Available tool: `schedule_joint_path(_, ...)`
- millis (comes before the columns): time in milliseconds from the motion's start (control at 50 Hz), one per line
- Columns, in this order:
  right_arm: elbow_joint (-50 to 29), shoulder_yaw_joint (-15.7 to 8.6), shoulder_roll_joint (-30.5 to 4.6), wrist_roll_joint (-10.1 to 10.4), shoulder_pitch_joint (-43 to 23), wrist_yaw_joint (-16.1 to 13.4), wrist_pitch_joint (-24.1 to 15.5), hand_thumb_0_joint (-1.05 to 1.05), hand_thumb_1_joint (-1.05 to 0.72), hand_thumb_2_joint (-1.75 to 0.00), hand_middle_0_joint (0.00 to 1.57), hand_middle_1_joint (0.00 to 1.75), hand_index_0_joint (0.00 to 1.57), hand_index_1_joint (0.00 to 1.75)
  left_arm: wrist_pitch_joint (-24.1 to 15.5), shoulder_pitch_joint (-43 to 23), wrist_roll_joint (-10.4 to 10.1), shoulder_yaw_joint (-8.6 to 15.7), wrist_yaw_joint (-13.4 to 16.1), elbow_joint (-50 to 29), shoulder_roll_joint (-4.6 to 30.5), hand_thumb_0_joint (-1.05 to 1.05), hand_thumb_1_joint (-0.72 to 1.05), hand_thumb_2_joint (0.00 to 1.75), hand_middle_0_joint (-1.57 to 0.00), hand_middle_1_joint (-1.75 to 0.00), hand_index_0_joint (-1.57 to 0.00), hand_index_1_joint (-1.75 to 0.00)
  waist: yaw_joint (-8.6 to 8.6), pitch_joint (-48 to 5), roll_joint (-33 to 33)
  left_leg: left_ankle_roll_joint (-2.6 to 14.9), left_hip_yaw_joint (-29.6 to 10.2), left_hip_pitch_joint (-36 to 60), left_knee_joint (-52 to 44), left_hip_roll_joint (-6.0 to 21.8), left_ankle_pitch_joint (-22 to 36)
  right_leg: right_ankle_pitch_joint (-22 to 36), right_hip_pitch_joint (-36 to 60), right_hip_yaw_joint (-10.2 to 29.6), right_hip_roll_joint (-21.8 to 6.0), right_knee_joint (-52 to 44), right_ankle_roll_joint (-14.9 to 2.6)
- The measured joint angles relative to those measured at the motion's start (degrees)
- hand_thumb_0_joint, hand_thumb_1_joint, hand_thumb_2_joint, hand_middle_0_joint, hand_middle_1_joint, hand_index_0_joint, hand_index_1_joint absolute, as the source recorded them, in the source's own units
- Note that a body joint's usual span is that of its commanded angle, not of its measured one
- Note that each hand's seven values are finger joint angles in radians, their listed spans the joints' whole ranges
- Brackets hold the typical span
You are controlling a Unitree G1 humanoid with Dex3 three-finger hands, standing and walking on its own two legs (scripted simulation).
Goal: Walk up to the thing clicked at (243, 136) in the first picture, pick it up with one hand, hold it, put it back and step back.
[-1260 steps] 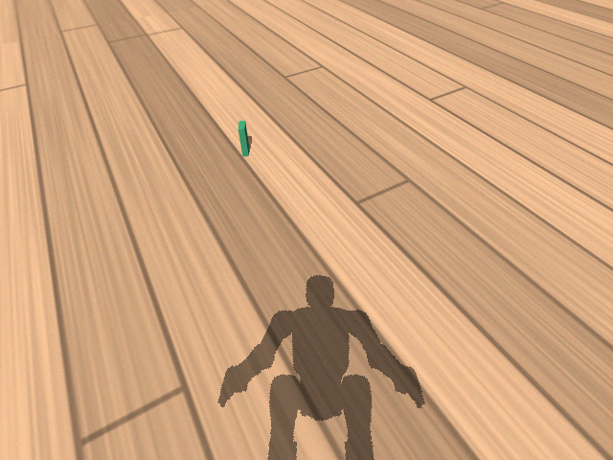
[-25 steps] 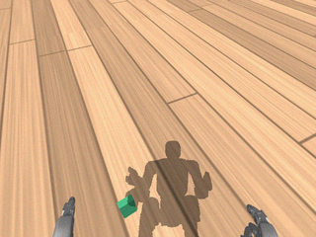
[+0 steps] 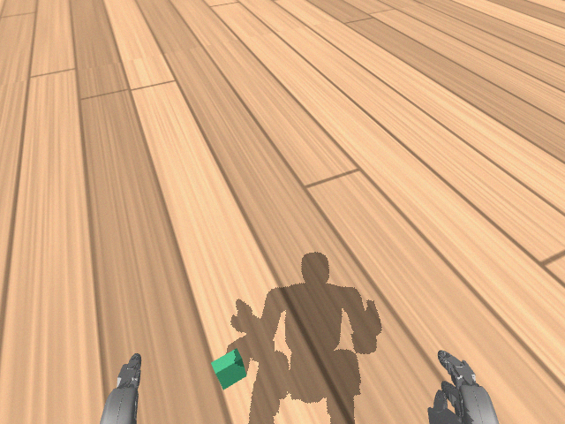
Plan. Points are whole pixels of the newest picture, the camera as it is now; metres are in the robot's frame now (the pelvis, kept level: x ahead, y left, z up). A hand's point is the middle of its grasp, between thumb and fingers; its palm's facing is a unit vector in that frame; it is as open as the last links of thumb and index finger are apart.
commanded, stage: home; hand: left
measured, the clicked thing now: (229, 369) +0.42 +0.19 -0.63
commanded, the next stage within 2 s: stand in 1.24 s
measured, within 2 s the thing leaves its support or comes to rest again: neither
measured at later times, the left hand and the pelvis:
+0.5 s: hand out of the picture +0.16 +0.17 -0.06, palm faces +0.10 -0.96 -0.28, open 17.3 cm; pelvis -0.01 -0.01 +0.00, yaw +0 degrees
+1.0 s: hand out of the picture +0.17 +0.18 -0.06, palm faces +0.10 -0.96 -0.28, open 17.1 cm; pelvis +0.00 +0.00 +0.00, yaw +0 degrees
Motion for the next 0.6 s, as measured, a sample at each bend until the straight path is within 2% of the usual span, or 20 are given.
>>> schedule_joint_path(600, 1.1, -0.3, 0.0, 0.0, -0.1, -0.1, -1.0, 0.01, -0.9, -0.9, 0.21, 0.3, 0.2, 0.3, -0.8, -0.1, -0.1, 0.3, -0.9, 0.9, -0.4, -0.01, -0.5, 0.08, -0.06, -0.06, -0.07, -0.06, 0.14, 0.9, -0.4, -0.28, 0.0, 0.6, -1.2, 0.1, 1.0, 0.8, 0.4, 0.0, 0.2, -0.8, -0.31)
